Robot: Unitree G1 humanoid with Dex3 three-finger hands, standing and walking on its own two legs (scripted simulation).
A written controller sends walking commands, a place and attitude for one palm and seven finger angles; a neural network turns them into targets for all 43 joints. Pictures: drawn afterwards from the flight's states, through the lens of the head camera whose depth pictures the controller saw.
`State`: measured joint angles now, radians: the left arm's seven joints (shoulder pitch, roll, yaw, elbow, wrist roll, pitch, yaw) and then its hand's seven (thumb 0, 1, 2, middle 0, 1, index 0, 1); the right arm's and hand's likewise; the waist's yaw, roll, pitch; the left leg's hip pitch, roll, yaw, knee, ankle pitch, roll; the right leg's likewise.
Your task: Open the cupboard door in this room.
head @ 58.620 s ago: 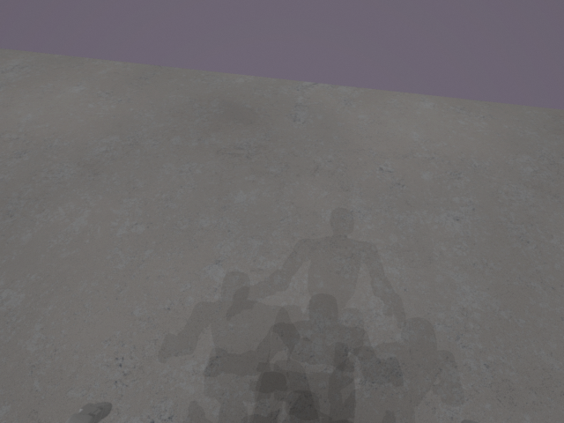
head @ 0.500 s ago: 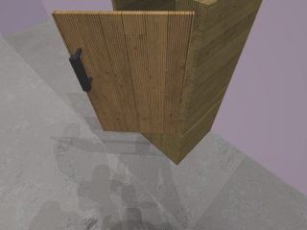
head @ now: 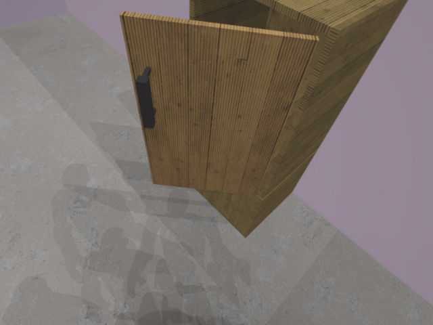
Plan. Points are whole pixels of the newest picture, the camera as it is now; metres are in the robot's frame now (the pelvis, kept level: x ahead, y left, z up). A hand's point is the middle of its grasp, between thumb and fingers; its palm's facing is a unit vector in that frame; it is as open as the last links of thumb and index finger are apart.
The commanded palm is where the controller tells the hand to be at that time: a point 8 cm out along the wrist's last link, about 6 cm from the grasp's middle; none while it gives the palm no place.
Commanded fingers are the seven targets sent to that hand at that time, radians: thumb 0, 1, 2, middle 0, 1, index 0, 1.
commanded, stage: come to a stop and stand still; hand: left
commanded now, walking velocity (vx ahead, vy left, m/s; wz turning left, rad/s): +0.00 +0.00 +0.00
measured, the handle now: (148, 98) +0.57 +0.21 +0.06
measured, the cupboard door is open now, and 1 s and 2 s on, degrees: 41 41 41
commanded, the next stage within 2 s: look again from close up in 1.24 s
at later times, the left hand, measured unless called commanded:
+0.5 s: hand out of the picture +0.00 +0.12 -0.18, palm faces +0.01 -0.98 -0.19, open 7.3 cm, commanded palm none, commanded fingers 0.00 0.90 0.90 -0.20 -0.30 -0.20 -0.30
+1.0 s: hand out of the picture +0.00 +0.10 -0.19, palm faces +0.06 -0.99 -0.16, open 7.4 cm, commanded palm none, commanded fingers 0.00 0.90 0.90 -0.20 -0.30 -0.20 -0.30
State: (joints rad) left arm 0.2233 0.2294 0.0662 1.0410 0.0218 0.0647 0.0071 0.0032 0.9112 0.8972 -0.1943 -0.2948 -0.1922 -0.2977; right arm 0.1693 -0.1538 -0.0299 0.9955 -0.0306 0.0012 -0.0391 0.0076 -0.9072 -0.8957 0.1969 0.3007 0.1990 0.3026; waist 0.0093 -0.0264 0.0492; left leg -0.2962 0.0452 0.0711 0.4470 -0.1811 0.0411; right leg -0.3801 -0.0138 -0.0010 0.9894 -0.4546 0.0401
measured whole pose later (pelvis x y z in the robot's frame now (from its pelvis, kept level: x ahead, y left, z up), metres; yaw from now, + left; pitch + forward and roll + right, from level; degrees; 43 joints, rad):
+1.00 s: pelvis +0.02 -0.06 -0.01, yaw +1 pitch +0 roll +1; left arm 0.29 0.12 0.01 1.14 0.01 -0.01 0.03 0.00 0.91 0.90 -0.20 -0.30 -0.19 -0.30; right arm 0.22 -0.15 -0.03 1.14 -0.02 0.00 -0.04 0.01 -0.92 -0.90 0.19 0.30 0.20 0.30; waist 0.00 -0.02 0.05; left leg -0.24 0.04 0.02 0.47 -0.22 -0.04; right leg -0.04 -0.03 -0.05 0.42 -0.38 0.00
